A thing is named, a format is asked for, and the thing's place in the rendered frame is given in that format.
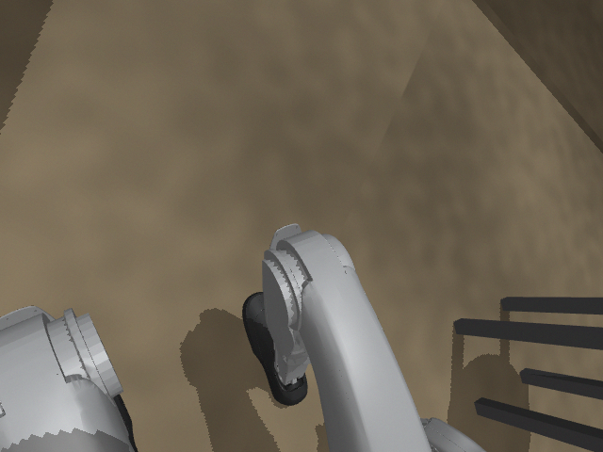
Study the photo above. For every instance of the right robot foot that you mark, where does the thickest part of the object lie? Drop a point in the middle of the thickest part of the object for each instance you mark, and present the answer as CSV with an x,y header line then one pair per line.
x,y
254,320

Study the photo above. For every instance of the right robot hand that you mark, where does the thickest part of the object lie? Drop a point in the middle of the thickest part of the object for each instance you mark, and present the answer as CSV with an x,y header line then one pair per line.
x,y
444,438

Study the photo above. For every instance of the left robot foot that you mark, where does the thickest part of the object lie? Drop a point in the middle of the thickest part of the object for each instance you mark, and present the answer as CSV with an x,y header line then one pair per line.
x,y
126,418

